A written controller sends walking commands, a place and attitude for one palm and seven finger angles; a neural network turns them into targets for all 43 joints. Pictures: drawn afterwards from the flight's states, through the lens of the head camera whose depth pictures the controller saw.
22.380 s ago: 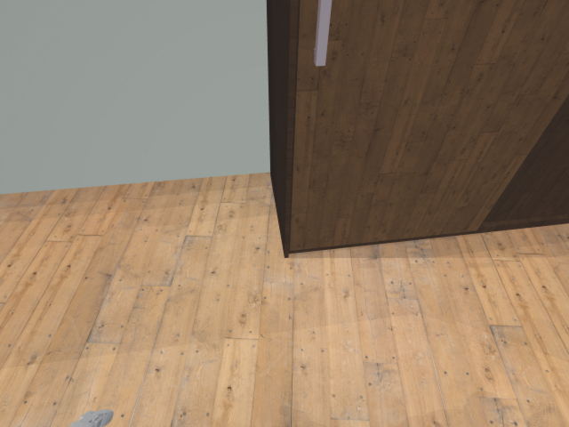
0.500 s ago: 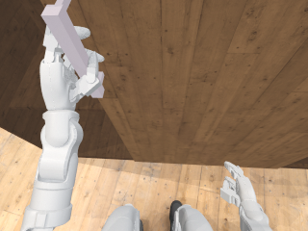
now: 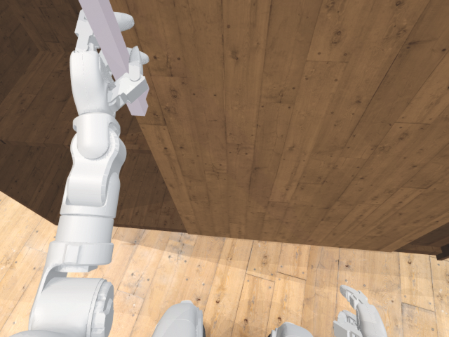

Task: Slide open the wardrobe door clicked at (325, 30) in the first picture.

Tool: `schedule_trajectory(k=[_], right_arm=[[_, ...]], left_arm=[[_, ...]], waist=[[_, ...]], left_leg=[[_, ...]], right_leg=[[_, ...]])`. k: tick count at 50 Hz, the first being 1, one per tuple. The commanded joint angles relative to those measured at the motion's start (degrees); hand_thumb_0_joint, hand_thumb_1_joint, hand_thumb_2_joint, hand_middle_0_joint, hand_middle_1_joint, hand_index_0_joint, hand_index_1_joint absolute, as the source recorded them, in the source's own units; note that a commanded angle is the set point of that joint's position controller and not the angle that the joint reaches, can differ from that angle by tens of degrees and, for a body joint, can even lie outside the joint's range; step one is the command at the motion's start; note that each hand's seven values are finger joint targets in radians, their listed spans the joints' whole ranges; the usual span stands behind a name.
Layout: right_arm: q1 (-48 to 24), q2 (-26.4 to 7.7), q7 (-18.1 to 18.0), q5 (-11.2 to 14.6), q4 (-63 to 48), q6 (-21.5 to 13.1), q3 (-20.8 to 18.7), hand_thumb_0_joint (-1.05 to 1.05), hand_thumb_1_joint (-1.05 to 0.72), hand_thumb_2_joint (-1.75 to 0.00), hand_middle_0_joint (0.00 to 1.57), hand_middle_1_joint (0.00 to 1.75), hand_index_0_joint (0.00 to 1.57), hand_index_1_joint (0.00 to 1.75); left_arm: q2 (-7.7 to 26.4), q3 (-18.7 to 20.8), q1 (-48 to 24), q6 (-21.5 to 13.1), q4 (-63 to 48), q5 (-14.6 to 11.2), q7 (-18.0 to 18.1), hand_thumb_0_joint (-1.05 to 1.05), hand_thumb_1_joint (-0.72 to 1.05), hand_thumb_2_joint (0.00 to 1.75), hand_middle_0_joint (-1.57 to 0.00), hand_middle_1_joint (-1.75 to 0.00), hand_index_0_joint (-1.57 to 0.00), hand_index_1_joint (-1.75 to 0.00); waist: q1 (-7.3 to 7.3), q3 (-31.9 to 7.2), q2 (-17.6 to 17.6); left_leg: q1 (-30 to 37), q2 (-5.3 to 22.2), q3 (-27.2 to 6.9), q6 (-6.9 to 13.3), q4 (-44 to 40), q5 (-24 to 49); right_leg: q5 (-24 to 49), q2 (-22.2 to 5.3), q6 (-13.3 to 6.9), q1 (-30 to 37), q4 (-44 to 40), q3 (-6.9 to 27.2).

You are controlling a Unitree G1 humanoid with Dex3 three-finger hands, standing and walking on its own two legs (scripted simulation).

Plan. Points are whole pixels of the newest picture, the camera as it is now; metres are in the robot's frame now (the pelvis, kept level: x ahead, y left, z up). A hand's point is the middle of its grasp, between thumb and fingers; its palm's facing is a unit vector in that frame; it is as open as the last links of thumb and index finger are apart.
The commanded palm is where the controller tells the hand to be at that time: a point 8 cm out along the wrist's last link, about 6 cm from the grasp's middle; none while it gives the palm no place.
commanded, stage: step sideways, sliding the door along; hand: left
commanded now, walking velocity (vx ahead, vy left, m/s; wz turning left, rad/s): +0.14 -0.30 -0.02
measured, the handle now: (124, 52) +0.46 +0.19 +0.22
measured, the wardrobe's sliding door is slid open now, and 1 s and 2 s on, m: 0.62 0.68 0.68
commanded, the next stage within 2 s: stop walking and hold the door there in 0.50 s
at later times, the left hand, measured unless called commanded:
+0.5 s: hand (181, 73) +0.43 +0.10 +0.21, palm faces +0.54 -0.84 -0.05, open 6.8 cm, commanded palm +0.39 +0.07 +0.22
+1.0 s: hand (175, 73) +0.43 +0.11 +0.21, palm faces +0.74 -0.61 -0.28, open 6.8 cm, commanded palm +0.38 +0.14 +0.18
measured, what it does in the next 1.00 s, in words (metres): steps to the right: left foot, then right foot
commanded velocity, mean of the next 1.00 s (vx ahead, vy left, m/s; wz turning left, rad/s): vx -0.06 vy -0.05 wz -0.03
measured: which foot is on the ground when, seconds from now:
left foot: up 0.00-0.00, down 0.02-0.32, up 0.34-0.46, down 0.48-0.76, up 0.78-1.00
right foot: down 0.00-0.02, up 0.04-0.30, down 0.32-0.48, up 0.50-0.72, down 0.74-1.00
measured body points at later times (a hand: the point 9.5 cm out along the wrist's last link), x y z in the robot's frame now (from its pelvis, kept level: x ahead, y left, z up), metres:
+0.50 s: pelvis +0.04 -0.18 +0.00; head +0.14 -0.18 +0.44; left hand +0.40 +0.14 +0.21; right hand +0.25 -0.40 -0.12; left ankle +0.03 -0.04 -0.73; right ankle +0.05 -0.30 -0.70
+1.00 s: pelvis +0.08 -0.31 +0.01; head +0.14 -0.34 +0.46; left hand +0.39 +0.14 +0.23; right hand +0.26 -0.60 -0.10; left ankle +0.07 -0.18 -0.64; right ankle +0.17 -0.39 -0.72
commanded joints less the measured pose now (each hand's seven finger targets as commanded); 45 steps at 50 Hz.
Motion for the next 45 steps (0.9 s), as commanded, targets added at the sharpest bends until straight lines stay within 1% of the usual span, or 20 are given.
schedule_trajectory(k=[1,2,9,13,15,17,19,21,22,23,24,25,27,30,31,34,36,38,40,45], right_arm=[[-1.54,-7.83,-0.25,-0.55,-9.47,-2.47,-4.09,0.0,-0.9,-0.9,0.2,0.3,0.2,0.3],[-4.57,-7.0,1.38,0.61,-10.2,-3.08,-4.04,0.0,-0.9,-0.9,0.2,0.3,0.2,0.3],[-3.04,-6.35,1.49,0.78,-10.49,-3.8,-4.17,0.0,-0.9,-0.9,0.2,0.3,0.2,0.3],[-3.99,-5.41,1.32,1.93,-12.62,-5.14,-3.29,0.0,-0.9,-0.9,0.2,0.3,0.2,0.3],[-3.64,-3.64,1.25,2.7,-12.4,-5.54,-2.38,0.0,-0.9,-0.9,0.2,0.3,0.2,0.3],[-5.45,-3.55,0.21,1.92,-11.43,-5.53,-2.69,0.0,-0.9,-0.9,0.2,0.3,0.2,0.3],[-6.0,-3.36,-0.54,1.46,-9.67,-5.78,-2.34,0.0,-0.9,-0.9,0.2,0.3,0.2,0.3],[-4.53,-3.72,-0.44,1.07,-8.0,-5.53,-1.7,0.0,-0.9,-0.9,0.2,0.3,0.2,0.3],[-2.59,-4.18,-0.55,1.13,-8.5,-4.8,-2.66,0.0,-0.9,-0.9,0.2,0.3,0.2,0.3],[-3.11,-7.49,-0.25,0.53,-10.84,-4.96,-5.11,0.0,-0.9,-0.9,0.2,0.3,0.2,0.3],[-3.27,-7.98,2.05,0.62,-11.22,-5.13,-5.73,0.0,-0.9,-0.9,0.2,0.3,0.2,0.3],[-3.75,-9.11,3.6,0.91,-11.78,-5.78,-6.83,0.0,-0.9,-0.9,0.2,0.3,0.2,0.3],[-3.32,-6.99,4.48,0.7,-11.7,-7.42,-6.06,0.0,-0.9,-0.9,0.2,0.3,0.2,0.3],[-1.14,-7.65,4.73,1.05,-12.93,-8.47,-6.43,0.0,-0.9,-0.9,0.2,0.3,0.2,0.3],[2.78,-11.16,3.03,0.31,-8.21,-7.27,-7.24,0.0,-0.9,-0.9,0.2,0.3,0.2,0.3],[1.26,-9.12,3.42,1.55,-11.72,-8.03,-5.35,0.0,-0.9,-0.9,0.2,0.3,0.2,0.3],[3.14,-9.49,2.38,1.95,-11.22,-8.71,-5.11,0.0,-0.9,-0.9,0.2,0.3,0.2,0.3],[-1.77,-6.67,0.25,0.6,-12.45,-8.55,-3.96,0.0,-0.9,-0.9,0.2,0.3,0.2,0.3],[-0.67,-7.95,-0.15,2.05,-10.22,-8.64,-3.33,0.0,-0.9,-0.9,0.2,0.3,0.2,0.3],[-2.2,-10.86,0.03,1.48,-6.66,-7.16,-3.04,0.0,-0.9,-0.9,0.2,0.3,0.2,0.3]], left_arm=[[-1.56,-12.01,-29.49,-8.46,-19.44,-1.3,-4.89,0.0,0.9,0.9,-0.45,-1.4,-0.45,-1.4],[-1.66,-11.73,-34.6,-8.82,-17.37,-0.92,-5.67,0.0,0.9,0.9,-0.45,-1.4,-0.45,-1.4],[-4.27,-15.54,-34.84,-7.07,-15.77,0.13,-7.41,0.0,0.9,0.9,-0.45,-1.4,-0.45,-1.4],[-3.77,-15.09,-34.54,-7.1,-14.7,-0.41,-7.04,0.0,0.9,0.9,-0.45,-1.4,-0.45,-1.4],[0.51,-12.58,-34.22,-6.85,-14.96,0.24,-6.35,0.0,0.9,0.9,-0.45,-1.4,-0.45,-1.4],[8.56,-7.1,-30.5,-5.93,-14.47,0.35,-4.98,0.0,0.9,0.9,-0.45,-1.4,-0.45,-1.4],[5.88,-8.11,-31.08,-6.59,-20.89,-0.21,-4.29,0.0,0.9,0.9,-0.45,-1.4,-0.45,-1.4],[5.24,-7.64,-30.71,-7.61,-22.42,-0.64,-3.08,0.0,0.9,0.9,-0.45,-1.4,-0.45,-1.4],[4.54,-7.95,-28.82,-8.39,-23.32,-1.2,-3.21,0.0,0.9,0.9,-0.45,-1.4,-0.45,-1.4],[2.65,-8.56,-26.81,-9.01,-26.48,-2.27,-3.99,0.0,0.9,0.9,-0.45,-1.4,-0.45,-1.4],[1.79,-7.85,-26.91,-9.61,-24.91,-1.51,-5.05,0.0,0.9,0.9,-0.45,-1.4,-0.45,-1.4],[2.83,-6.98,-31.19,-10.18,-26.52,0.1,-6.0,0.0,0.9,0.9,-0.45,-1.4,-0.45,-1.4],[3.31,-7.29,-30.2,-10.14,-28.89,0.35,-6.11,0.0,0.9,0.9,-0.45,-1.4,-0.45,-1.4],[6.69,-4.8,-23.59,-8.37,-25.72,0.67,-6.53,0.0,0.9,0.9,-0.45,-1.4,-0.45,-1.4],[37.69,26.05,-10.32,-7.81,-1.25,3.37,-3.71,0.0,0.9,0.9,-0.45,-1.4,-0.45,-1.4],[31.25,17.76,-12.38,-10.32,-4.99,2.89,-5.55,0.0,0.9,0.9,-0.45,-1.4,-0.45,-1.4],[38.5,23.1,-8.01,-11.1,1.61,4.26,-5.23,0.0,0.9,0.9,-0.45,-1.4,-0.45,-1.4],[49.09,32.85,-4.77,-10.82,7.05,4.59,-4.38,0.0,0.9,0.9,-0.45,-1.4,-0.45,-1.4],[49.76,35.88,-4.2,-8.78,7.18,2.79,-3.02,0.0,0.9,0.9,-0.45,-1.4,-0.45,-1.4],[52.36,39.69,-3.95,-8.93,17.25,2.82,-2.11,0.0,0.9,0.9,-0.45,-1.4,-0.45,-1.4]], waist=[[-4.36,-34.09,14.38],[-3.58,-32.33,4.02],[-3.64,-27.07,15.97],[-2.88,-29.96,14.87],[-1.97,-30.92,0.89],[0.02,-29.2,-25.59],[-0.6,-28.98,-16.34],[-3.54,-30.65,-8.6],[-4.89,-33.59,-4.69],[-3.54,-35.42,11.01],[-2.04,-39.33,9.8],[-2.64,-35.51,5.68],[-3.36,-30.63,18.1],[-3.13,-29.11,18.78],[-1.91,-29.9,18.48],[-1.85,-27.74,23.42],[-0.95,-28.81,12.5],[0.23,-28.38,-8.46],[0.09,-31.67,-15.45],[-0.17,-32.74,-11.89]], left_leg=[[41.58,27.17,-32.26,11.69,-25.17,44.36],[35.05,29.09,-33.35,14.2,-26.77,34.91],[22.02,17.04,-4.36,8.45,-24.63,28.49],[20.8,13.35,-1.17,5.28,-15.37,30.1],[13.41,5.64,1.35,1.63,-1.95,20.21],[-6.94,-3.17,-0.13,-1.49,16.35,-11.27],[-8.45,-1.62,-3.93,-0.5,16.16,-14.95],[3.05,0.02,-1.23,-0.34,-14.06,0.45],[21.9,3.3,-0.12,0.52,-24.99,26.68],[41.93,20.36,-17.99,7.65,-21.82,64.8],[44.72,28.29,-21.4,11.79,-17.96,78.1],[42.41,27.3,-16.06,11.78,-17.53,71.37],[42.13,23.1,-10.76,10.58,-16.98,73.66],[41.22,18.51,-2.2,6.25,-17.27,72.0],[40.5,17.34,1.66,5.24,-18.27,72.76],[33.42,14.13,6.08,1.68,-11.76,61.87],[24.29,6.96,7.39,1.65,0.68,45.06],[-1.47,-4.26,0.91,-1.49,18.72,-12.0],[-5.2,-4.02,-9.24,-1.19,26.89,-10.38],[-5.84,-6.88,-8.68,-0.88,22.45,-1.54]], right_leg=[[-12.42,3.22,-0.22,-20.17,25.1,5.04],[-10.3,2.51,-1.33,-19.53,31.24,11.91],[-1.24,0.82,0.48,-6.82,11.84,2.59],[2.55,5.46,1.19,6.16,-3.69,-2.38],[15.26,-0.18,-0.84,14.39,-15.12,3.12],[43.47,-13.71,-9.08,22.43,-13.8,21.67],[56.09,-15.3,-12.54,25.09,-7.48,19.79],[58.91,-11.21,-7.81,23.0,3.29,10.01],[47.52,-7.39,-3.34,11.26,9.73,4.18],[10.55,0.9,1.75,-12.36,18.78,2.74],[-15.74,1.7,1.08,-14.6,24.69,8.74],[-14.28,2.36,0.85,-18.22,26.63,9.75],[-11.38,1.55,1.32,-19.43,21.45,7.43],[-2.77,4.52,1.52,-14.22,13.14,2.71],[-1.74,6.69,2.95,-13.19,12.32,0.78],[6.23,7.76,1.89,-3.12,-3.76,-1.5],[31.51,5.44,1.67,8.8,-14.42,-0.45],[78.02,-13.75,-5.79,21.63,-8.84,20.64],[73.96,-16.41,-6.59,23.22,-6.58,24.74],[53.21,-15.11,-7.36,21.61,-10.72,18.81]])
